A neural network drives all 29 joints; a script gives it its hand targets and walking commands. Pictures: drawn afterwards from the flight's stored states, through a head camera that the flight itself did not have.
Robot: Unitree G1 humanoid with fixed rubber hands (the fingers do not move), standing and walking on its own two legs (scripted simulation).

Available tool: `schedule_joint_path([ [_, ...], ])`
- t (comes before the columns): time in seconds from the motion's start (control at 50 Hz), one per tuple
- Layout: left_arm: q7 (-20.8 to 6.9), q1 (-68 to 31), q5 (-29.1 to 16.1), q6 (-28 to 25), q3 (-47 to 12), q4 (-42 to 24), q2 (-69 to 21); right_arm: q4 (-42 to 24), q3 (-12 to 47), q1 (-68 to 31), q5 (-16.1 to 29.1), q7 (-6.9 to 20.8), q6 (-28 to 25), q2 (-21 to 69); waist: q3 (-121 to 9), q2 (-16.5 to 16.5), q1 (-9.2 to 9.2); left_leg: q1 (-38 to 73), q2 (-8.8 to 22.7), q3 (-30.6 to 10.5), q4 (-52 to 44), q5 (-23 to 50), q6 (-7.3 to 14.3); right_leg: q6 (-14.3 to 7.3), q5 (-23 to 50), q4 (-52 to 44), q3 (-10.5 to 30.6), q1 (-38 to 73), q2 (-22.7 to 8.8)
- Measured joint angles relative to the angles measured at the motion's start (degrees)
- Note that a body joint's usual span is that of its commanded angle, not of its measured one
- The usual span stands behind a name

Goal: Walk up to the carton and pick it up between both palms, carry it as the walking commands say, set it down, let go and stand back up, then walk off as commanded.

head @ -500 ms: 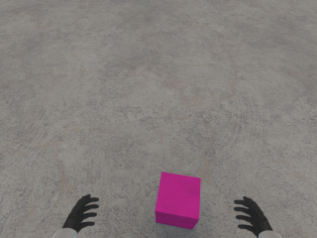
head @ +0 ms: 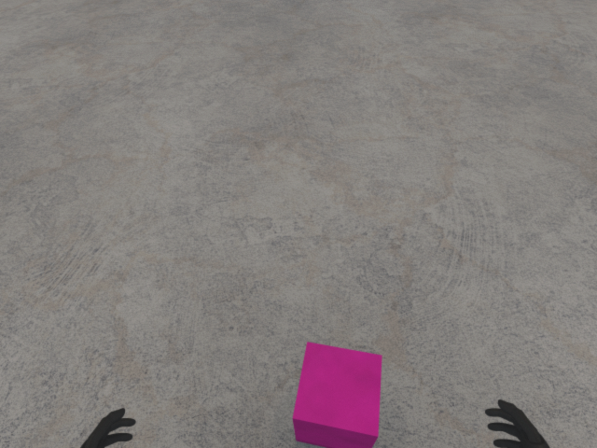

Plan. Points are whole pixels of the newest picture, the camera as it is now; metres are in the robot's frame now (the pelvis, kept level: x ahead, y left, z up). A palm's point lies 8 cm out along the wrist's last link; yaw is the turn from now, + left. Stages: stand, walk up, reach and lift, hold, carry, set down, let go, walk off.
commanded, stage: stand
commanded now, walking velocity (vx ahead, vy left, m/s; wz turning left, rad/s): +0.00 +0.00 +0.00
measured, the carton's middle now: (337, 399) +0.37 -0.07 -0.65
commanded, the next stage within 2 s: walk off in 1.48 s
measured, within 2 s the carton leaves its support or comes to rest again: neither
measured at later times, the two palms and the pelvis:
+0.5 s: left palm out of the picture +0.10 +0.29 -0.09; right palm out of the picture +0.11 -0.31 -0.09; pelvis +0.00 -0.01 +0.01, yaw +0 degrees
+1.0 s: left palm out of the picture +0.08 +0.30 -0.09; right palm out of the picture +0.08 -0.31 -0.10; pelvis -0.02 -0.01 +0.01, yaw +0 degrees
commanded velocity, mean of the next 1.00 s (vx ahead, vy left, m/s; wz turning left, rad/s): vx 0.00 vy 0.00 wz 0.00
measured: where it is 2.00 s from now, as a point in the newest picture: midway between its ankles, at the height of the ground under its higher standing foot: outside the picture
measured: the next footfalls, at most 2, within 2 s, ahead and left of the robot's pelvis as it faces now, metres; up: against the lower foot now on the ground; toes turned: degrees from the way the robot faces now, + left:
none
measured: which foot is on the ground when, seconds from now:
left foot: down 0.00-1.00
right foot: down 0.00-1.00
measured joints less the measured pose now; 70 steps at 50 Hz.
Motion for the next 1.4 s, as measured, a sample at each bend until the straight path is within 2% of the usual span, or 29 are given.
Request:
schedule_joint_path([
  [0.7, -0.8, -3.3, -0.8, -0.9, -1.5, 12.3, 1.7, 12.3, 2.6, -0.9, 0.9, -0.4, -1.7, -2.1, 0.0, -0.9, 0.02, 3.8, 0.8, -0.3, -6.4, 4.0, -0.8, -0.6, 3.9, -6.2, -0.1, 3.8, 0.3],
  [1.4, -1.0, -4.4, -1.3, -1.3, -2.3, 16.1, 2.7, 17.2, 2.9, -2.3, 1.2, -0.1, -2.1, -2.7, 0.7, -1.3, -0.08, 4.1, 0.8, 0.6, -8.6, 5.9, -0.7, -0.2, 5.8, -7.8, 1.2, 3.6, 0.1],
])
